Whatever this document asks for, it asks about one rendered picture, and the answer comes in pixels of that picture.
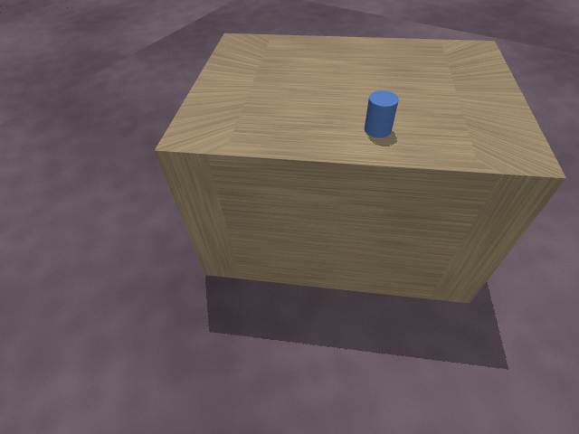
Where can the can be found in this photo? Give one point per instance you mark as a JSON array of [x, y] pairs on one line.
[[380, 113]]

